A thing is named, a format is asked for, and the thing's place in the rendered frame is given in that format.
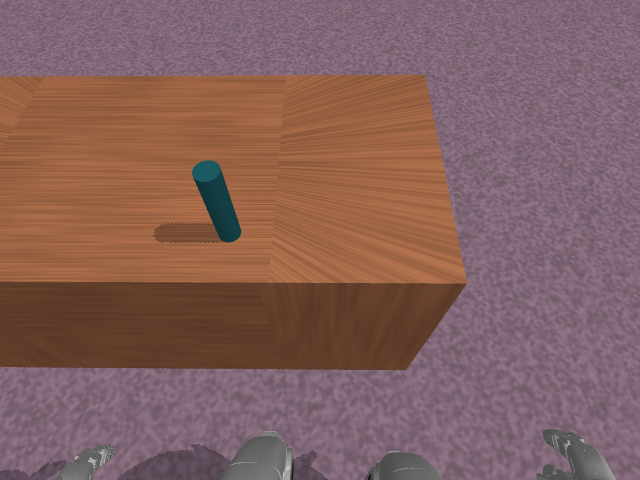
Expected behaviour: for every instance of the left robot hand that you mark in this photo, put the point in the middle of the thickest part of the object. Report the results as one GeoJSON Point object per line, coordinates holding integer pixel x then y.
{"type": "Point", "coordinates": [86, 463]}

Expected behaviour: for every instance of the right robot hand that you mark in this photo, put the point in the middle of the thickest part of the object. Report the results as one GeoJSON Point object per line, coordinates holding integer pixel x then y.
{"type": "Point", "coordinates": [585, 460]}

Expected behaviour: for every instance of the can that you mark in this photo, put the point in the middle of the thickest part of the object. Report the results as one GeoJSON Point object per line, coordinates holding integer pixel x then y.
{"type": "Point", "coordinates": [212, 187]}

